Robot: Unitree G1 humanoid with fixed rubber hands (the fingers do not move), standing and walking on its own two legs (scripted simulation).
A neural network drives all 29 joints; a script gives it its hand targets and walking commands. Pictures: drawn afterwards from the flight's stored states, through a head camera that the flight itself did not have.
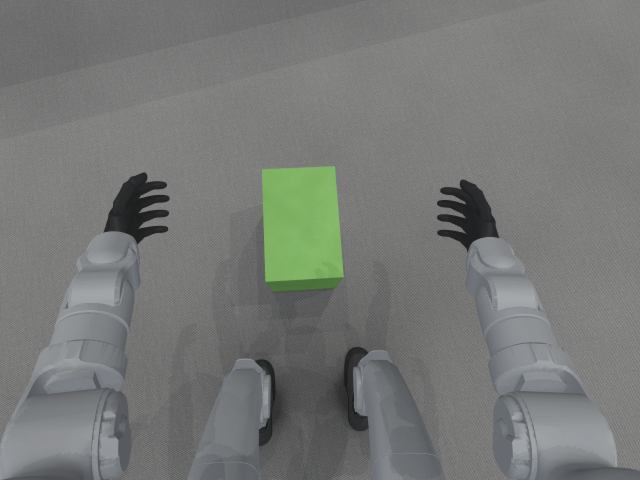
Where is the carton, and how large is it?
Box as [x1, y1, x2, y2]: [262, 166, 343, 291]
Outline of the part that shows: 334,166 262,169 265,281 273,291 333,288 343,277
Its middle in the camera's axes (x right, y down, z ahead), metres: -0.04 -0.01 +1.00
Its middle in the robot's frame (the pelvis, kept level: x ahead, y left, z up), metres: +0.51 +0.01 -0.58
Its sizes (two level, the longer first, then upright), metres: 0.267 0.174 0.235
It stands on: the floor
